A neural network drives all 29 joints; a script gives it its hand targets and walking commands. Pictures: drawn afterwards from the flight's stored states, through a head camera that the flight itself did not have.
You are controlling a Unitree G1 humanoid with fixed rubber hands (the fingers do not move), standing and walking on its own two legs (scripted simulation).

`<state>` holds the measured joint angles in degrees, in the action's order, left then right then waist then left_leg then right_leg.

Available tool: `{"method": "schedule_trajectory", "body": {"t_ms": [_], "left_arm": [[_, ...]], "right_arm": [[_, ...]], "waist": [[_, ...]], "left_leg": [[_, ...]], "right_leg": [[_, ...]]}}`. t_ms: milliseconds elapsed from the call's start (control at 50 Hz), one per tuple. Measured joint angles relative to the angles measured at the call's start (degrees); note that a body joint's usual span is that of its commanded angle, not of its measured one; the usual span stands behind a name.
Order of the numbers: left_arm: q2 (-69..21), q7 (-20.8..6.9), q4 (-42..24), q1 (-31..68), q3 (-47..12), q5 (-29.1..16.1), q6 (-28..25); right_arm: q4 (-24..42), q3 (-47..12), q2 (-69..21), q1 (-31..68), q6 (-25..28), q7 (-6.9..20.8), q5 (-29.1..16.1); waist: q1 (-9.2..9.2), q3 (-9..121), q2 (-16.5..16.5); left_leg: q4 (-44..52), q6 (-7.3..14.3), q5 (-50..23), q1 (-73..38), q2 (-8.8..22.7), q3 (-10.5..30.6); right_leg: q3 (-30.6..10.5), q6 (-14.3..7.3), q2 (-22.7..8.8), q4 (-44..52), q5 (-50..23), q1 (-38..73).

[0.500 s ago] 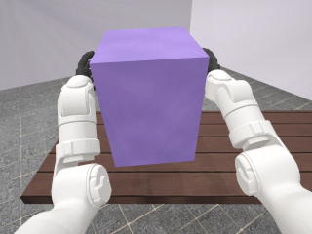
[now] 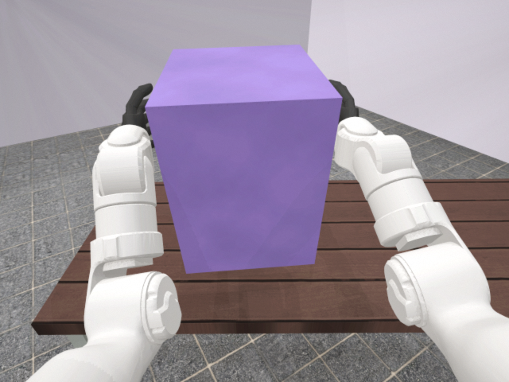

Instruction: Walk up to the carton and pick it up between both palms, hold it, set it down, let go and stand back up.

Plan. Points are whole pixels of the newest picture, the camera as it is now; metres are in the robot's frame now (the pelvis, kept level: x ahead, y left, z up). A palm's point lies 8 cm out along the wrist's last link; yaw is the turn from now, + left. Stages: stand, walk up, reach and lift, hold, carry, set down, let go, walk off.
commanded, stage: hold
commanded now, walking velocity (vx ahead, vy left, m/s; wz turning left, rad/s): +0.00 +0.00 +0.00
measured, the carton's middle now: (244, 156) +0.39 -0.01 +0.23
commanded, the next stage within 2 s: none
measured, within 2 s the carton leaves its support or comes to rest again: neither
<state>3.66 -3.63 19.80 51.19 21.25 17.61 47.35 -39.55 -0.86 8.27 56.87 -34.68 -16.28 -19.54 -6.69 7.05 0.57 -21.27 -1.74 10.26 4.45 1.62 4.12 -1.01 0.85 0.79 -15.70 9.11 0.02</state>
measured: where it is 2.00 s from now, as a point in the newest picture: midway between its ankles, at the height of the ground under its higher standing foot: outside the picture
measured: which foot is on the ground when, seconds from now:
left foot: down 0.00-1.00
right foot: down 0.00-1.00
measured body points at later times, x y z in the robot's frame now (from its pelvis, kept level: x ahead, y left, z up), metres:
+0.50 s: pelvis +0.00 +0.00 +0.00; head -0.10 +0.02 +0.44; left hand +0.38 +0.15 +0.30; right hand +0.37 -0.16 +0.29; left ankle +0.02 +0.13 -0.75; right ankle +0.00 -0.13 -0.75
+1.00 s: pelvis +0.00 +0.00 +0.00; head -0.09 +0.02 +0.44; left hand +0.39 +0.15 +0.30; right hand +0.37 -0.16 +0.29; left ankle +0.02 +0.13 -0.75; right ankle +0.00 -0.13 -0.75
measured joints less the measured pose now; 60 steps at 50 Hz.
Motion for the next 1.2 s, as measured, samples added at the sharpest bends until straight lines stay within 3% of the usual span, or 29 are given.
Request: {"method": "schedule_trajectory", "body": {"t_ms": [680,840,920,1200], "left_arm": [[1.09,-0.16,4.62,2.7,0.55,0.13,-0.6],[0.59,-0.08,2.99,2.45,0.56,0.43,-0.28],[0.81,-0.14,2.27,1.42,-0.2,0.04,-0.4],[0.02,0.02,1.0,0.91,0.13,0.24,0.05]], "right_arm": [[-3.74,1.8,-0.68,2.22,0.18,0.32,1.21],[-2.59,1.17,-0.11,1.96,0.22,0.26,0.36],[-1.68,1.77,-0.63,1.24,-0.04,0.3,1.11],[-0.3,0.8,-0.08,0.2,-0.28,0.2,0.35]], "waist": [[-0.13,0.45,0.68],[0.34,-0.09,0.48],[-0.59,0.25,0.52],[-0.46,-0.03,0.06]], "left_leg": [[-0.08,0.07,-0.46,1.22,-0.09,-0.08],[0.02,0.21,-0.28,0.5,-0.15,-0.24],[0.19,0.26,-0.47,0.76,-0.48,0.37],[-0.24,0.11,-0.12,0.46,-0.1,-0.17]], "right_leg": [[-0.16,-0.01,0.0,-0.58,-0.13,-1.38],[-0.31,0.12,-0.07,-0.04,-0.2,-0.48],[0.31,0.16,-0.34,0.03,-0.01,-0.49],[-0.27,0.02,0.04,-0.42,0.12,-0.43]]}}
